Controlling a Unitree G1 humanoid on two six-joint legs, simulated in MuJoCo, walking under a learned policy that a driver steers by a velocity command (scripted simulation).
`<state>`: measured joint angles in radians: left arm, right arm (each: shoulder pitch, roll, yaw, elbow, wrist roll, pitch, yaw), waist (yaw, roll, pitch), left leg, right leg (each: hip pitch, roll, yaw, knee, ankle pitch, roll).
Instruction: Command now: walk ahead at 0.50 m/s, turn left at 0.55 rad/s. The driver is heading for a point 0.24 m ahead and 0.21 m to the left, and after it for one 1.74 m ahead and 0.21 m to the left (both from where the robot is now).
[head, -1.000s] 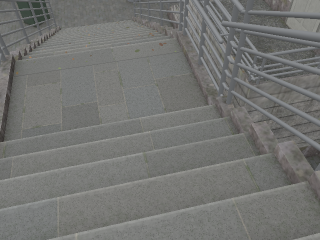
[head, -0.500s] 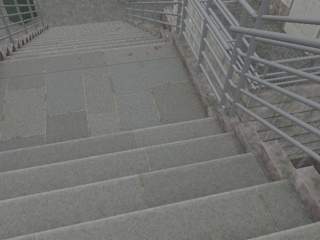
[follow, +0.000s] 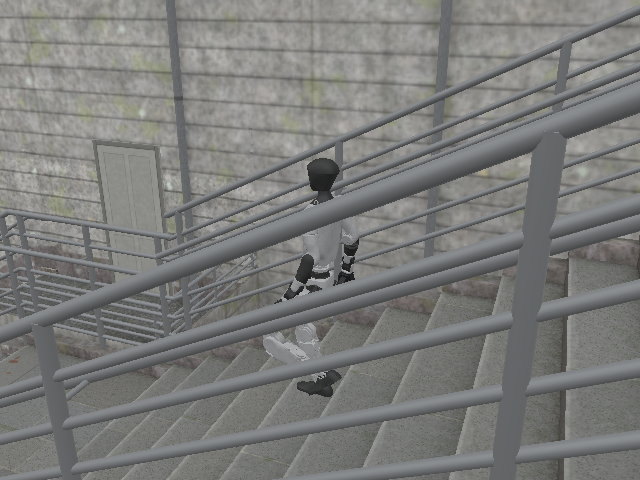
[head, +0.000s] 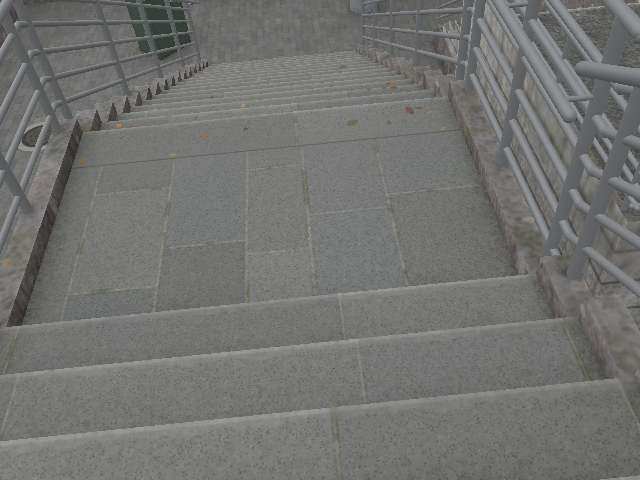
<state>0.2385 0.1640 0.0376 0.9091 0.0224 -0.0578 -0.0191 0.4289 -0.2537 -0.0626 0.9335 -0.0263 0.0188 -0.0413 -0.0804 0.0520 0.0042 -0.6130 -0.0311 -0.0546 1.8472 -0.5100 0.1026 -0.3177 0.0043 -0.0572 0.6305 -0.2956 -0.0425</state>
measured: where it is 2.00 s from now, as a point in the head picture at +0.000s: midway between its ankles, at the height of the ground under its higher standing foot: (265, 382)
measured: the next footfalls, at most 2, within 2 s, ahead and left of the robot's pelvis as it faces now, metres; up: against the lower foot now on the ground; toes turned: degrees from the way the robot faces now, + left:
left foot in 0.52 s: +0.40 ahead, +0.15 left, -0.16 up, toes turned +22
right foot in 1.16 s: +0.78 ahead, +0.08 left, -0.33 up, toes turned +21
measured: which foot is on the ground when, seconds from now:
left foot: up 0.00-0.50, down 0.52-1.00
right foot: down 0.00-0.52, up 0.54-1.00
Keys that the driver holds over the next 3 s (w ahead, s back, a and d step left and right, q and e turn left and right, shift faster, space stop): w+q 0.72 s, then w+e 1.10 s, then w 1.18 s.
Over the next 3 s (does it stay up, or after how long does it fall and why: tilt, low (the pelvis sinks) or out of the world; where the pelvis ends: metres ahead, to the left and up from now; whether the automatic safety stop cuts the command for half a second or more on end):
stays up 1.64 0.22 -0.78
